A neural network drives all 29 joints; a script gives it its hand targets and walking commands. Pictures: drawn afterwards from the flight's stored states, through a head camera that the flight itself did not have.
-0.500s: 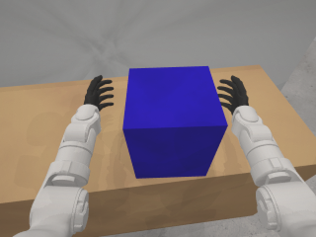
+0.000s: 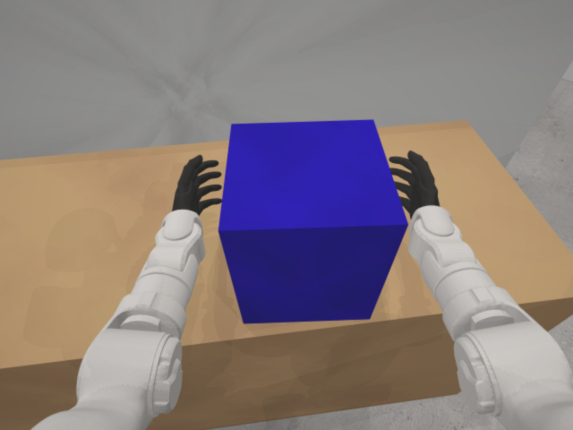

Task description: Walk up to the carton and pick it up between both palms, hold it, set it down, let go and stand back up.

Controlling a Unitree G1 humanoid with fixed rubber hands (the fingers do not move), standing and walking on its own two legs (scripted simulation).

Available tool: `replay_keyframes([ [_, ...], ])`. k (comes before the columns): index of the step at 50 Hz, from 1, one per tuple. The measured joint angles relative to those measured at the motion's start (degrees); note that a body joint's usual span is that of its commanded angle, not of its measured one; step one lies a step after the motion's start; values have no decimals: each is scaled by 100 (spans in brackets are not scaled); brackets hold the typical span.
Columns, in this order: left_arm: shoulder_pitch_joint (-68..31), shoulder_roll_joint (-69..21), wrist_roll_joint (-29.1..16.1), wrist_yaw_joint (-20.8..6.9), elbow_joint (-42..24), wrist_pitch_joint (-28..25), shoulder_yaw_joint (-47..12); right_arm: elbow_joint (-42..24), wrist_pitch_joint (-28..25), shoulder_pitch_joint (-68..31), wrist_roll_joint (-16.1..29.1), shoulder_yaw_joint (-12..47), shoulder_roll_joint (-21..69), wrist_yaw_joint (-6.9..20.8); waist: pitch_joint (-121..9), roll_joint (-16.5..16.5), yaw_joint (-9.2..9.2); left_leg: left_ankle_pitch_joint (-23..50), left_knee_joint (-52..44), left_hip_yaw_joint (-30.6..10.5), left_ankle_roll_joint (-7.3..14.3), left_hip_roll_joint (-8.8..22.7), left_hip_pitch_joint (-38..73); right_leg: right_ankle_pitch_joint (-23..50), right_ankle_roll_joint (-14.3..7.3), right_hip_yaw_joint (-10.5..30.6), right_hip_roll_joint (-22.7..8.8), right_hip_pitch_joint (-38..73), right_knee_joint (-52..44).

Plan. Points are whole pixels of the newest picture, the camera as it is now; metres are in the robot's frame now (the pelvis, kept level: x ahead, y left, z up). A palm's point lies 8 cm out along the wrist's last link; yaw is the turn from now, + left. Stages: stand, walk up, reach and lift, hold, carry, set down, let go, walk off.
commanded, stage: reach and lift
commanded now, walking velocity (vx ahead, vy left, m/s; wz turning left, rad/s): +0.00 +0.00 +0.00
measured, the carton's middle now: (304, 227) +0.42 +0.00 +0.05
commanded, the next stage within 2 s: none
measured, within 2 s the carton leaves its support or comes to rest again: leaves its support in 1.86 s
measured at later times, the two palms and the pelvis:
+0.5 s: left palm (203, 210) +0.42 +0.15 +0.09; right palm (407, 214) +0.41 -0.15 +0.08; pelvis -0.01 +0.01 +0.00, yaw +0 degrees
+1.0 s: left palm (199, 217) +0.41 +0.15 +0.09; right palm (406, 224) +0.39 -0.15 +0.08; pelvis +0.02 +0.01 +0.01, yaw +1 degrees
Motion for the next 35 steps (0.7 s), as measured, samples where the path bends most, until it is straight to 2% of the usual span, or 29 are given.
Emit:
replay_keyframes([
  [7, -341, -216, 17, 88, 662, -291, -15, 440, 70, -253, -118, -110, 175, -14, -185, -30, -21, 39, 25, 11, 25, -37, -181, 2, 5, 10, -37, -210, 89],
  [9, -400, -304, 44, 184, 767, -373, 52, 482, 72, -269, -233, -225, 286, -26, -195, -46, -27, 41, 51, 8, 29, -45, -238, -6, 6, 8, -46, -271, 131],
  [15, -507, -404, 367, 354, 757, -411, 326, 384, 28, -278, -701, -777, 483, -121, -180, -60, -59, 46, 130, -21, 29, -46, -407, 15, 14, -18, -48, -409, 163],
  [23, -445, -521, 840, 301, 622, -368, 753, 315, -59, -203, -1048, -1114, 610, -60, -77, -60, -89, 98, 7, -16, 39, -53, -237, 105, 36, -13, -50, -207, -26],
  [26, -398, -590, 1117, 247, 553, -381, 994, 241, -114, -139, -1396, -1404, 706, 2, 14, -75, -106, 125, -84, -7, 49, -74, -70, 118, 46, -6, -69, -53, -93],
  [31, -196, -807, 1867, 28, 358, -533, 1641, -231, -206, 187, -2517, -2240, 1048, 231, 176, -85, -134, 203, -365, -14, 57, -104, 358, 196, 52, -16, -91, 394, -390],
  [35, 160, -998, 2141, -118, 97, -622, 1896, -545, -308, 560, -2882, -2539, 1248, 408, 291, -44, -155, 199, -555, -33, 64, -128, 836, 213, 63, -39, -110, 906, -629],
])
